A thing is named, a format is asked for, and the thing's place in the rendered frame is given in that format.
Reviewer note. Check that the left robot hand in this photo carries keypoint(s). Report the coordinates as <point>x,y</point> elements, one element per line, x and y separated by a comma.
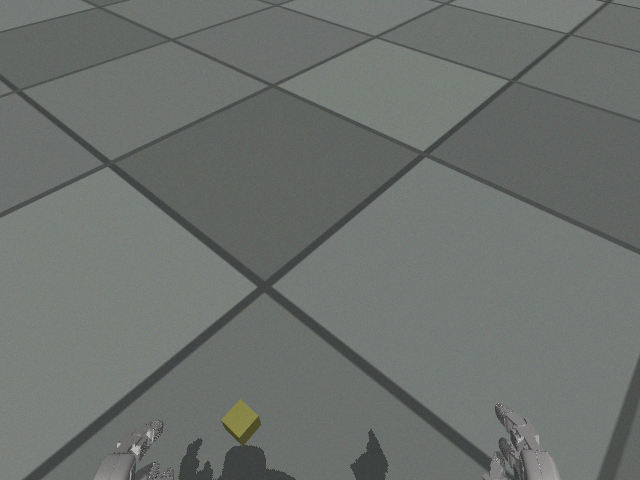
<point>131,448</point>

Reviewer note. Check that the cube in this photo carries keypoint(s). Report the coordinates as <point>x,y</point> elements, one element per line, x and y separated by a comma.
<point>241,422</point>

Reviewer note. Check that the right robot hand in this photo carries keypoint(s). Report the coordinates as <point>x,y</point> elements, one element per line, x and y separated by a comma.
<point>528,460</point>

